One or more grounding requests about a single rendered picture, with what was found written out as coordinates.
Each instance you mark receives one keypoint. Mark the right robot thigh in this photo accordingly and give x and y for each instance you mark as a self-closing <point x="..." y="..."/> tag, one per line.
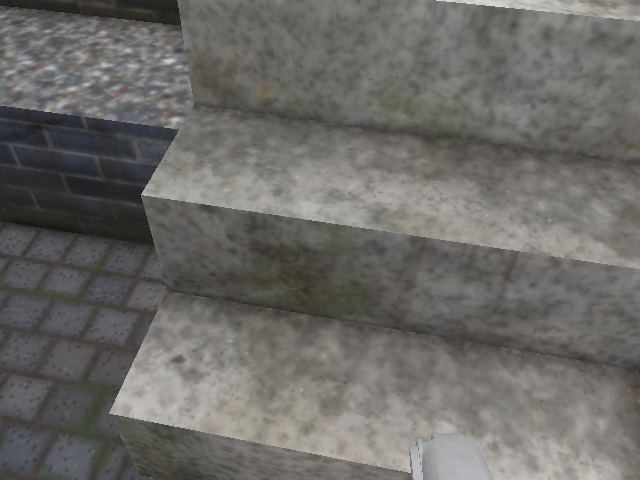
<point x="449" y="456"/>

